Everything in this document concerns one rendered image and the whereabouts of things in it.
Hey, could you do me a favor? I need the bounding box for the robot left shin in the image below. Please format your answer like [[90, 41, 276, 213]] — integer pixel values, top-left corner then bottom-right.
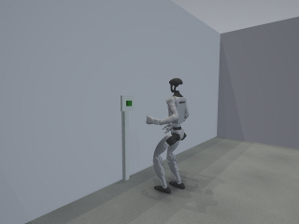
[[152, 157, 167, 189]]

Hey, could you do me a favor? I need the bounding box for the panel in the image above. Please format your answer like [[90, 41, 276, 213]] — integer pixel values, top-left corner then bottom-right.
[[121, 95, 135, 181]]

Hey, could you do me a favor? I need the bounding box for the left robot forearm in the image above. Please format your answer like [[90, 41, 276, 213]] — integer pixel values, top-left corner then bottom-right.
[[152, 114, 177, 126]]

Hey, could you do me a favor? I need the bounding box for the right robot upper arm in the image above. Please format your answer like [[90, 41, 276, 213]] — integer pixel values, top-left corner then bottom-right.
[[183, 96, 190, 119]]

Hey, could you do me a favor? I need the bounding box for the robot right hand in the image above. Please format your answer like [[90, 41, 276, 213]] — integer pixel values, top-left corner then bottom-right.
[[163, 123, 174, 133]]

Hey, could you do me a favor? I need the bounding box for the right robot foot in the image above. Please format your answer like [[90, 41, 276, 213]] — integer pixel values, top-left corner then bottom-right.
[[169, 181, 185, 189]]

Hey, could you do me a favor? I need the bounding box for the robot left hand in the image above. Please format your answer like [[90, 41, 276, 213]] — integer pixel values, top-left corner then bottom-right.
[[146, 115, 153, 124]]

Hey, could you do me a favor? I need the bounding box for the button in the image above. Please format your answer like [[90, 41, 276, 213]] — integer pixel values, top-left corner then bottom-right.
[[126, 100, 132, 106]]

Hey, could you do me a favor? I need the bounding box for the left robot upper arm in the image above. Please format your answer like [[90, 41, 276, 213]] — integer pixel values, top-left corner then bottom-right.
[[166, 96, 179, 122]]

